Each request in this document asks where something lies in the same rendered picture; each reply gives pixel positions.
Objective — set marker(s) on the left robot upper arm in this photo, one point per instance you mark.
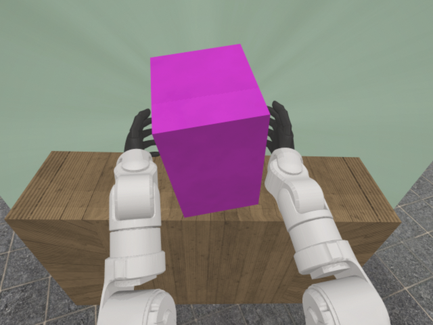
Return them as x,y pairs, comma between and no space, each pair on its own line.
139,307

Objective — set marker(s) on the right robot hand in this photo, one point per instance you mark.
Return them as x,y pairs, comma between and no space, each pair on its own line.
281,135

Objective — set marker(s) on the left robot hand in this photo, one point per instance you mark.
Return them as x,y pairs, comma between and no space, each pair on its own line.
137,134

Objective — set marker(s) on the right robot upper arm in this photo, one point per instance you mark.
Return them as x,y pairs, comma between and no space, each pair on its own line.
344,301

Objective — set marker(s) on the pedestal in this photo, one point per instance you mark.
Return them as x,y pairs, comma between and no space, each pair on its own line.
237,256

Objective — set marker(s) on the right robot forearm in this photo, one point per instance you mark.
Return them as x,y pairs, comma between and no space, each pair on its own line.
320,250

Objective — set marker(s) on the carton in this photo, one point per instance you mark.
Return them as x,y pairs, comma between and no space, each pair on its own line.
210,124

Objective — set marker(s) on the left robot forearm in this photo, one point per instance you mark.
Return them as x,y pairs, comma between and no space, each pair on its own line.
135,216

